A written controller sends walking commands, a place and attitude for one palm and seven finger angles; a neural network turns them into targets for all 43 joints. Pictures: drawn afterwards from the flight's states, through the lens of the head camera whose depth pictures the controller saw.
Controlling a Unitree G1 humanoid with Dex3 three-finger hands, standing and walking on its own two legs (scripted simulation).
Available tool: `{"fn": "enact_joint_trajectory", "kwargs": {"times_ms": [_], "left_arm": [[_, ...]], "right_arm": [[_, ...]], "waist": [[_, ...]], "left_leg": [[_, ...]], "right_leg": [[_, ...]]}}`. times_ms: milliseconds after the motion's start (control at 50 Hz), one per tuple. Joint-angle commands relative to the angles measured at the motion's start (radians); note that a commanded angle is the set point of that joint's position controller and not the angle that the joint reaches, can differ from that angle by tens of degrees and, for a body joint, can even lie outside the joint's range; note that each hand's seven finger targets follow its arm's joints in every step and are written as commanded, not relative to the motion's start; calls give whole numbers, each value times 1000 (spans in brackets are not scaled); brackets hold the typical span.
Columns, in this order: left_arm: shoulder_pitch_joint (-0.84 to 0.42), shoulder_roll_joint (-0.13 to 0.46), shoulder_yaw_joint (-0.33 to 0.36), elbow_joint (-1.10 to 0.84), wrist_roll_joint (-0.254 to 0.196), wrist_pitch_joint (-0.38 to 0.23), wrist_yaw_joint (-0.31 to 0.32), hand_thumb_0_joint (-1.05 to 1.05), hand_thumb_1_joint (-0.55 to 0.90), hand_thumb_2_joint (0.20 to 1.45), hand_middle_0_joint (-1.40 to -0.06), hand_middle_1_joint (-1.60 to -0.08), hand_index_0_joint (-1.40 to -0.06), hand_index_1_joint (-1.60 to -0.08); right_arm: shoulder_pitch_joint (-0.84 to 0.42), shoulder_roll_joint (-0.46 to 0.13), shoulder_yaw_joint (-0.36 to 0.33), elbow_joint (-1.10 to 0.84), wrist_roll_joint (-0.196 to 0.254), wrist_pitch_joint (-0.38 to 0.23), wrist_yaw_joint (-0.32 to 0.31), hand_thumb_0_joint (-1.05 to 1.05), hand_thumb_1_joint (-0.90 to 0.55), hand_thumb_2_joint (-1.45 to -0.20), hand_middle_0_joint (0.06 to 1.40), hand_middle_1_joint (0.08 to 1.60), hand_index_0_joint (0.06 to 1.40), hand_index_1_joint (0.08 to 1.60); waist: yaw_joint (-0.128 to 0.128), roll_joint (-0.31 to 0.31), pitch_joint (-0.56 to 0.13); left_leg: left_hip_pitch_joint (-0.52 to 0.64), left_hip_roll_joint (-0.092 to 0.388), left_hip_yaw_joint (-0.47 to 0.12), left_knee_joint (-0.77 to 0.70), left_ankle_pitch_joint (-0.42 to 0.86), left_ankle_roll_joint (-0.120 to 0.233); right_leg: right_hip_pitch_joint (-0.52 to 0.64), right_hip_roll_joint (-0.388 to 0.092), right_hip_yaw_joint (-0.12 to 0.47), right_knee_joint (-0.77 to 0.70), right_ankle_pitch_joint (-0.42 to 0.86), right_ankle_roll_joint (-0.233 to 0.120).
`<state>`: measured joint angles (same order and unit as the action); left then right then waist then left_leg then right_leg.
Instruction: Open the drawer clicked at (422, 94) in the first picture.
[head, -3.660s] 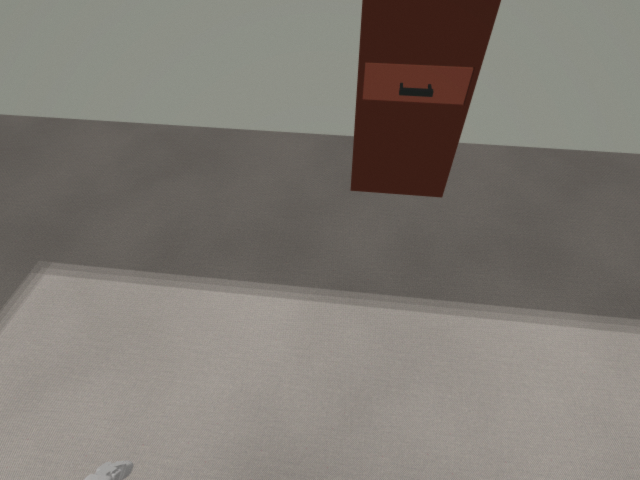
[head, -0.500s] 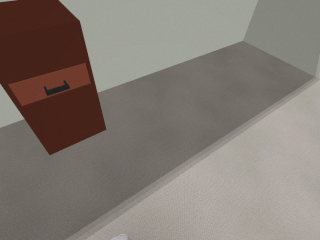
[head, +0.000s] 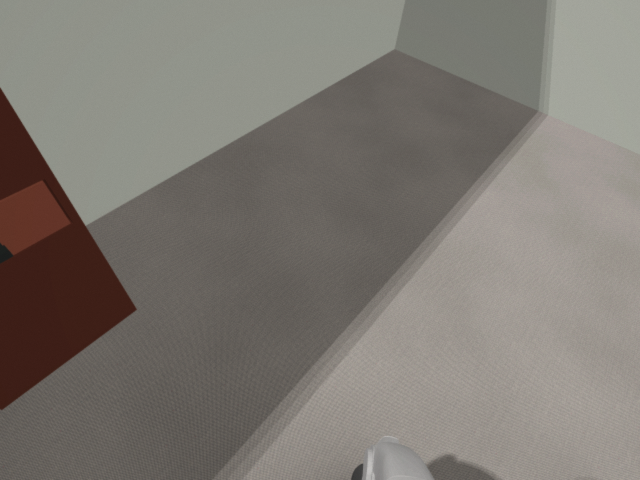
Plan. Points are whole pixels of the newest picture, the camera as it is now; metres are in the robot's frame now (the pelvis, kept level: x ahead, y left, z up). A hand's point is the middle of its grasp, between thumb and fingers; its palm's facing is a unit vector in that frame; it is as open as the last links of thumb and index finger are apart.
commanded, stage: walk to a spot facing it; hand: left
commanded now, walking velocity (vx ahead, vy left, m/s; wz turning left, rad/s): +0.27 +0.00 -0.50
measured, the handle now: out of the picture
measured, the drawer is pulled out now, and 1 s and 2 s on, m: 0.00 0.00 0.00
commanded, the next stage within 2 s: turn to face it in 0.04 s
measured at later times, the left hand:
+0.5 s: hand (213, 385) +0.28 +0.17 -0.18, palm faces +0.07 -0.98 -0.16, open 7.3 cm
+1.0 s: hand (181, 408) +0.24 +0.21 -0.16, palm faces +0.33 -0.90 -0.29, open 7.4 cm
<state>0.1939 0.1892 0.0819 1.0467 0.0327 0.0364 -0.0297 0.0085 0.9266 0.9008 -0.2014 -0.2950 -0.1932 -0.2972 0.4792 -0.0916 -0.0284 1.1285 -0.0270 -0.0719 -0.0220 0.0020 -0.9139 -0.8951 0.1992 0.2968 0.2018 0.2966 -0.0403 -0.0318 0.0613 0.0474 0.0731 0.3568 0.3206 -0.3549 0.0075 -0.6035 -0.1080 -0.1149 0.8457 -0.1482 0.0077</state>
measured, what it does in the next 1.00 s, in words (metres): walks ahead, turning left: right foot, then left foot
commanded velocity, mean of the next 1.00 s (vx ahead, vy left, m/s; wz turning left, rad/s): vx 0.02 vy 0.00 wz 0.48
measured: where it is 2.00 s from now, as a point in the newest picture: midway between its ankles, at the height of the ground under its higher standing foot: outside the picture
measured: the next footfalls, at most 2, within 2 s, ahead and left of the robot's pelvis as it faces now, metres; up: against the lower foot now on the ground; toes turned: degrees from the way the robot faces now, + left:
right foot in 0.14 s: +0.21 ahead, -0.12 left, +0.00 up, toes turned -12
left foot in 0.54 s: +0.30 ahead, +0.11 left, +0.00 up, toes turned +14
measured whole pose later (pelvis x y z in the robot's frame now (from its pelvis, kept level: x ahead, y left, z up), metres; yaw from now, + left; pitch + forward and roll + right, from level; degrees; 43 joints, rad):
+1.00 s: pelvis +0.21 -0.03 -0.01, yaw +18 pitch +2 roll +0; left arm 0.17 0.23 0.06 0.89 0.00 0.04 0.02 0.00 0.91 0.90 -0.20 -0.30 -0.19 -0.30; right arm 0.20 -0.23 -0.08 0.92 -0.02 0.06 0.02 0.00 -0.90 -0.89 0.20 0.30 0.21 0.30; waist -0.03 0.04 0.05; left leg -0.41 -0.05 -0.07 0.52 -0.13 0.02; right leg -0.30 -0.04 -0.02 0.62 -0.38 0.06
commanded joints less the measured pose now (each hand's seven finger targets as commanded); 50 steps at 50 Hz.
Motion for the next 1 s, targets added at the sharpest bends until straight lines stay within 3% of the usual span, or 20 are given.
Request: {"fn": "enact_joint_trajectory", "kwargs": {"times_ms": [0,60,80,100,120,140,160,220,260,440,480,500,520,540,580,640,820,940,960,980], "left_arm": [[-167,-12,-12,-129,-3,-51,-11,0,900,900,-200,-300,-200,-300],[9,28,-4,-82,3,-69,-2,0,900,900,-200,-300,-200,-300],[148,66,9,-44,5,-80,1,0,900,900,-200,-300,-200,-300],[268,171,33,-12,7,-91,13,0,900,900,-200,-300,-200,-300],[342,257,47,-1,-9,-96,30,0,900,900,-200,-300,-200,-300],[311,268,44,-9,-29,-90,41,0,900,900,-200,-300,-200,-300],[232,240,31,-30,-25,-94,44,0,900,900,-200,-300,-200,-300],[42,102,-13,-55,-17,-104,62,0,900,900,-200,-300,-200,-300],[-31,84,-32,-78,-17,-102,60,0,900,900,-200,-300,-200,-300],[-27,143,2,-110,-8,-54,60,0,900,900,-200,-300,-200,-300],[-16,149,10,-123,-15,-40,58,0,900,900,-200,-300,-200,-300],[13,119,8,-138,-21,-30,53,0,900,900,-200,-300,-200,-300],[9,73,-2,-178,-27,-25,49,0,900,900,-200,-300,-200,-300],[-20,87,-6,-197,-15,-19,56,0,900,900,-200,-300,-200,-300],[-74,95,6,-202,-14,-25,49,0,900,900,-200,-300,-200,-300],[-6,96,11,-170,-14,-20,40,0,900,900,-200,-300,-200,-300],[-40,102,6,-208,-19,-14,49,0,900,900,-200,-300,-200,-300],[89,123,7,-197,-28,-19,57,0,900,900,-200,-300,-200,-300],[146,151,14,-191,-24,-24,61,0,900,900,-200,-300,-200,-300],[159,244,32,-201,-5,-31,68,0,900,900,-200,-300,-200,-300]], "right_arm": [[86,-161,-33,-16,-5,-11,-12,0,-900,-900,200,300,200,300],[50,-209,-48,-33,3,-5,-11,0,-900,-900,200,300,200,300],[15,-228,-51,-50,12,-4,-6,0,-900,-900,200,300,200,300],[28,-188,-47,-71,28,-4,9,0,-900,-900,200,300,200,300],[31,-112,-34,-105,37,-8,1,0,-900,-900,200,300,200,300],[-47,-125,-35,-126,33,-4,-9,0,-900,-900,200,300,200,300],[-36,-111,-34,-118,27,3,-9,0,-900,-900,200,300,200,300],[-22,-76,-20,-70,8,51,-6,0,-900,-900,200,300,200,300],[38,-54,-10,-54,13,80,-4,0,-900,-900,200,300,200,300],[-199,-125,-29,-185,7,85,33,0,-900,-900,200,300,200,300],[-148,-172,-41,-185,0,83,38,0,-900,-900,200,300,200,300],[-114,-247,-57,-196,-6,77,37,0,-900,-900,200,300,200,300],[-75,-342,-76,-210,-9,74,34,0,-900,-900,200,300,200,300],[-62,-349,-77,-202,-7,75,20,0,-900,-900,200,300,200,300],[-163,-322,-74,-234,-3,74,12,0,-900,-900,200,300,200,300],[-258,-287,-65,-268,0,64,9,0,-900,-900,200,300,200,300],[-223,-323,-93,-257,3,84,19,0,-900,-900,200,300,200,300],[-310,-329,-105,-290,5,105,29,0,-900,-900,200,300,200,300],[-334,-307,-104,-304,11,108,33,0,-900,-900,200,300,200,300],[-330,-234,-96,-324,20,113,39,0,-900,-900,200,300,200,300]], "waist": [[-16,174,83],[72,184,-50],[146,170,-139],[191,24,-249],[179,-151,-340],[173,-42,-297],[128,-95,-280],[16,36,-70],[-39,-15,-62],[27,-90,-2],[3,11,-49],[-8,217,-71],[-22,447,-70],[-41,354,-138],[-14,230,-106],[26,147,-143],[-13,161,-163],[49,178,-162],[79,121,-160],[89,-138,-126]], "left_leg": [[46,287,-85,-33,710,87],[70,273,-35,243,1074,53],[-18,248,-11,438,1019,21],[-316,202,-30,708,661,-14],[-637,14,-104,1081,-236,-66],[-670,30,-262,1144,-233,-44],[-671,55,-326,1160,-160,-47],[-545,106,-353,988,-49,-41],[-457,95,-335,840,-20,-53],[-415,51,-251,435,71,-55],[-289,32,-240,273,212,-44],[-227,129,-429,161,399,17],[-194,346,-729,23,608,144],[-194,370,-825,-28,460,198],[-262,295,-762,-33,224,182],[-272,199,-586,-24,249,140],[-186,175,-669,4,319,171],[-362,91,-696,48,243,113],[-470,39,-655,112,138,63],[-689,-94,-510,350,-60,-20]], "right_leg": [[-45,47,-44,-142,-55,-51],[216,142,-114,-238,-81,-96],[440,149,-114,-320,15,-108],[786,-18,75,-309,152,-168],[984,-327,561,-333,600,-312],[879,-350,481,-384,831,-342],[798,-335,445,-408,731,-309],[365,-240,199,-511,485,-206],[245,-195,53,-531,413,-163],[324,-232,-19,-447,145,-112],[320,-198,-71,-280,65,-61],[229,-104,-111,-102,-108,-2],[87,12,-108,156,-528,61],[66,30,31,311,-547,51],[0,6,102,391,-391,49],[68,1,103,309,-268,60],[112,49,101,57,-315,73],[393,92,73,-301,-198,48],[518,48,100,-464,-141,28],[609,-200,372,-629,-309,-60]]}}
